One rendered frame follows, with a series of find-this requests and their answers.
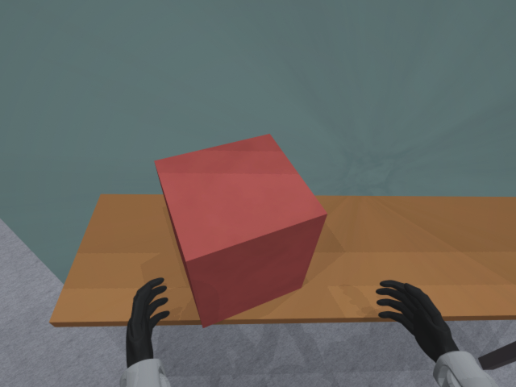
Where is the carton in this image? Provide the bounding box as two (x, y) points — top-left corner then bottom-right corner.
(154, 134), (327, 328)

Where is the table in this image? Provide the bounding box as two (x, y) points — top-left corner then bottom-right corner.
(49, 194), (516, 370)

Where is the robot left forearm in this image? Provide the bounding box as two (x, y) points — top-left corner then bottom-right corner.
(120, 359), (171, 387)

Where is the robot left hand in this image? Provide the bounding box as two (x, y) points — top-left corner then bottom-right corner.
(126, 277), (170, 368)

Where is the robot right hand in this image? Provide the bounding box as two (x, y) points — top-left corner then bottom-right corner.
(376, 280), (459, 363)

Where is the robot right forearm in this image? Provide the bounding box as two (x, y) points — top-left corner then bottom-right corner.
(433, 351), (499, 387)

